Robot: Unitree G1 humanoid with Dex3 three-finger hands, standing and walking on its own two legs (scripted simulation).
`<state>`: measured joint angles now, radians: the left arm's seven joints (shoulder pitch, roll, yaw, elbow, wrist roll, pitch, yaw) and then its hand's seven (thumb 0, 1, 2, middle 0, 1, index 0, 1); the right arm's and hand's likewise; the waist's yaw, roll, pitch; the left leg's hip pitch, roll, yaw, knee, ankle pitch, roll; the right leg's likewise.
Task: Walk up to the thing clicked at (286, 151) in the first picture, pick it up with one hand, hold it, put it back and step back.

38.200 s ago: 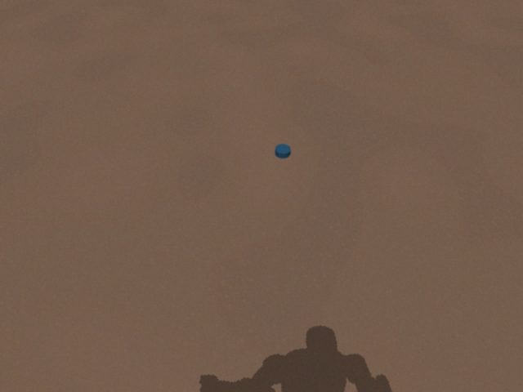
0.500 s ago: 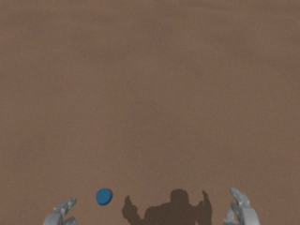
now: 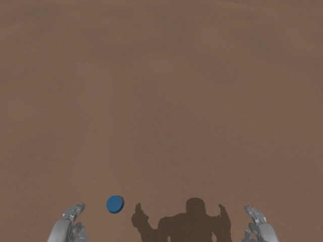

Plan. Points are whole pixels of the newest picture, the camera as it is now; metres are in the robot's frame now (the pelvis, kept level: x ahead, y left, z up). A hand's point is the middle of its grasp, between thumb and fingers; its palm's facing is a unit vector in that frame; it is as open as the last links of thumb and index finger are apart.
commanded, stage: stand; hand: left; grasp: from above
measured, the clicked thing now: (114, 204) +0.46 +0.27 -0.70
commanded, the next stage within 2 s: none
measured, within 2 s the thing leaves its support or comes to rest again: neither
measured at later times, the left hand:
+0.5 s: hand out of the picture +0.05 +0.24 -0.11, palm faces +0.02 -0.95 -0.31, open 7.4 cm
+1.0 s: hand out of the picture +0.03 +0.24 -0.10, palm faces +0.01 -0.94 -0.33, open 7.4 cm
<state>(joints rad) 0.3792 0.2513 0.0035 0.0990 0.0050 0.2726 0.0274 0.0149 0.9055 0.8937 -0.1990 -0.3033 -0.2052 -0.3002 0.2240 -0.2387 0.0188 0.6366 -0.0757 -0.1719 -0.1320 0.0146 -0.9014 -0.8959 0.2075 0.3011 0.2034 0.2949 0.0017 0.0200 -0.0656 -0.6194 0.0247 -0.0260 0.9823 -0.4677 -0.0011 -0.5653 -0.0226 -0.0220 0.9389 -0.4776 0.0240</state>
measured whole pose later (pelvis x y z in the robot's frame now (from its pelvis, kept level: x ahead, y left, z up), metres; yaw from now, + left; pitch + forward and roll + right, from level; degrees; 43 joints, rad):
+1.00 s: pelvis -0.01 +0.00 +0.06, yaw -1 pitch -5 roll +0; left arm 0.18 0.29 0.03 1.14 0.03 0.01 0.02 0.01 0.91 0.89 -0.20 -0.30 -0.20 -0.30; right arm 0.15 -0.30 -0.04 1.12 -0.03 0.01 -0.02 0.01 -0.91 -0.90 0.21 0.30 0.20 0.30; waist 0.01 0.02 0.07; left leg -0.13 0.00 0.02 0.38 -0.17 0.00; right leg -0.12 -0.04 0.01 0.39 -0.20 0.03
